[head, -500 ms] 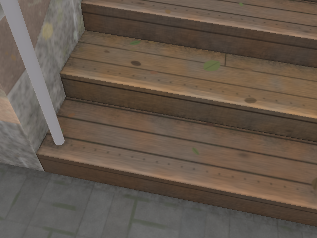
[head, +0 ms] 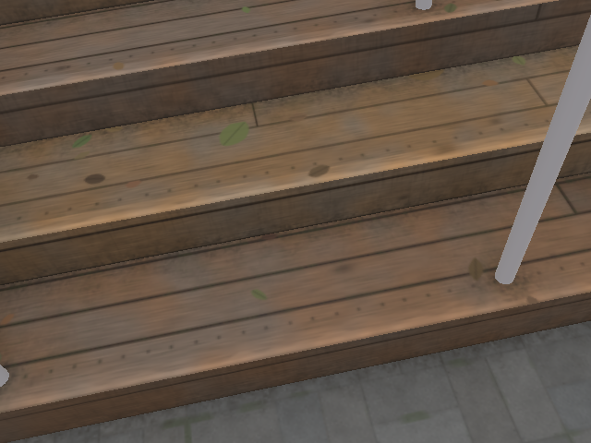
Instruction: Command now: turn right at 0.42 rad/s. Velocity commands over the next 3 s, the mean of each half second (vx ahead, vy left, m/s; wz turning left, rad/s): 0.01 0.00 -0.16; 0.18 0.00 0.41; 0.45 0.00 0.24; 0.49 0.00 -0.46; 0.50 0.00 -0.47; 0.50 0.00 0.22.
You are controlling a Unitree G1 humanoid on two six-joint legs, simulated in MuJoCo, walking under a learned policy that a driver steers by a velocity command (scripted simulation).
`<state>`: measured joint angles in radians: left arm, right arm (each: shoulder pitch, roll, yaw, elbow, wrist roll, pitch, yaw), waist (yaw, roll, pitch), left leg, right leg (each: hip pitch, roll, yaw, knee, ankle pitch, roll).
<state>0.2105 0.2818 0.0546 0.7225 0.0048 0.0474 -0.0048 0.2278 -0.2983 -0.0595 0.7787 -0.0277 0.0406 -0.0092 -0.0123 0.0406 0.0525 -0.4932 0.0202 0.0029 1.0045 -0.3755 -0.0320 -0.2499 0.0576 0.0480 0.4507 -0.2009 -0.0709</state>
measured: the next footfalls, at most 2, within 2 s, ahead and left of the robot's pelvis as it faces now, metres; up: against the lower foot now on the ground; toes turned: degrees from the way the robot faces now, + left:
left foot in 0.28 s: +0.05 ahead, +0.12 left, +0.00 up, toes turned -4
left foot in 1.04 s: +0.12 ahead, +0.20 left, +0.00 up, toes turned +18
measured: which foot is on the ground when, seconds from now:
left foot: up 0.00-0.26, down 0.28-0.70, up 0.72-1.00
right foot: down 0.00-1.00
